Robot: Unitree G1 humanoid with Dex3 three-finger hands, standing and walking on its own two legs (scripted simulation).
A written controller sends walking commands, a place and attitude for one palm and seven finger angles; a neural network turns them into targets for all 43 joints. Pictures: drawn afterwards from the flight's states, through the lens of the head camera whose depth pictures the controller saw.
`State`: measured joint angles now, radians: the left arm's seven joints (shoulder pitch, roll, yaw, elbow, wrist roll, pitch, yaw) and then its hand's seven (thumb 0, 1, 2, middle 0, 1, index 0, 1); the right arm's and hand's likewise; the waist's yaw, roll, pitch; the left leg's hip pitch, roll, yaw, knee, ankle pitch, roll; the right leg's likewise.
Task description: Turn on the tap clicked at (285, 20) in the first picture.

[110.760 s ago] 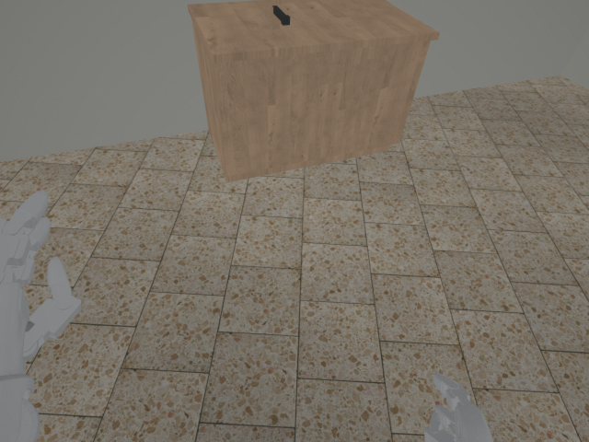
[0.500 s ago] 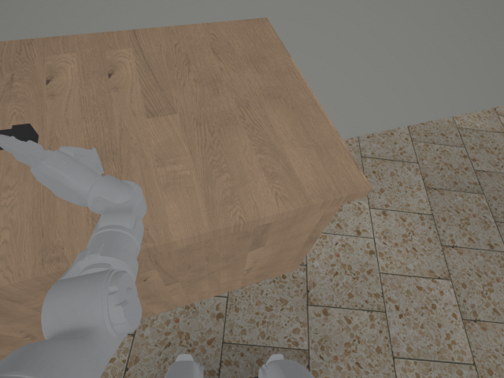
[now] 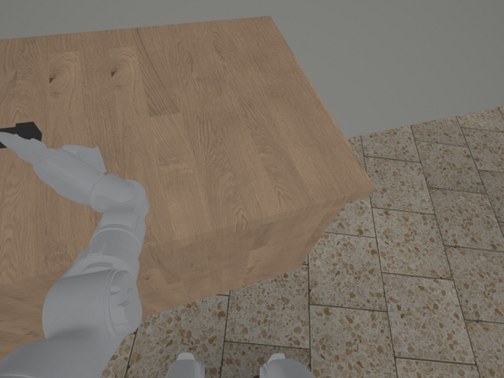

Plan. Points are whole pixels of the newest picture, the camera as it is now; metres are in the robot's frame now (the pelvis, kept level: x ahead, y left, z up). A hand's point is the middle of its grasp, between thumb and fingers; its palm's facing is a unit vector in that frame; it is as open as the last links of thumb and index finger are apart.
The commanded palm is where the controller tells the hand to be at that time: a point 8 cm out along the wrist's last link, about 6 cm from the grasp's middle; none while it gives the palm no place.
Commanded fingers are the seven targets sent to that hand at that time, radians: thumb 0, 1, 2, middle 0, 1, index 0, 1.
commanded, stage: push the lever round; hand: left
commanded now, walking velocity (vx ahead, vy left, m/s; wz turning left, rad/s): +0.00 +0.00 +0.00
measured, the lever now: (28, 135) +0.50 +0.33 +0.06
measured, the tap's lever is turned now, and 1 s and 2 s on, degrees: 86 87 86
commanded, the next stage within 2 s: lift the hand up off the lever in 1.28 s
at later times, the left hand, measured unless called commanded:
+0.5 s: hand (96, 153) +0.47 +0.23 +0.05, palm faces +0.87 -0.49 -0.12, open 8.6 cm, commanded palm +0.50 +0.21 +0.04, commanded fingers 0.00 0.90 0.90 -0.15 -0.15 -0.15 -0.15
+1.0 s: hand (95, 153) +0.47 +0.23 +0.05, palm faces +0.86 -0.50 -0.11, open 8.6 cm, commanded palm +0.49 +0.21 +0.04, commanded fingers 0.00 0.90 0.90 -0.15 -0.15 -0.15 -0.15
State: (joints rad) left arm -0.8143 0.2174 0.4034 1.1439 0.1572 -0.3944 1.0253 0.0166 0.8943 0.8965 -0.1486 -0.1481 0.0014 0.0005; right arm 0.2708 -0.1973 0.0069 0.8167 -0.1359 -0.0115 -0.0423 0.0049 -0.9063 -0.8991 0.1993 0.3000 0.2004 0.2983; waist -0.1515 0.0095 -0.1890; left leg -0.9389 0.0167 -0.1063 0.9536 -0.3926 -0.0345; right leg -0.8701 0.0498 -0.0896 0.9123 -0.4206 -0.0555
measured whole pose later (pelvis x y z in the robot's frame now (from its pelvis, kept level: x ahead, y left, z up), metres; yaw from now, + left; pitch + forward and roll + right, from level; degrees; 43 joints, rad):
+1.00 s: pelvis +0.00 +0.00 +0.00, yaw +0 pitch +21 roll -2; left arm -0.80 0.22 0.41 1.13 0.16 -0.39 1.00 0.02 0.89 0.90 -0.15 -0.15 0.00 0.00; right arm 0.26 -0.20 0.01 0.80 -0.13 0.01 -0.05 0.00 -0.91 -0.90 0.20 0.30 0.20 0.30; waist -0.15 0.01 -0.19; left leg -0.93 0.02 -0.11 0.96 -0.40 -0.03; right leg -0.86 0.05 -0.09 0.91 -0.43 -0.06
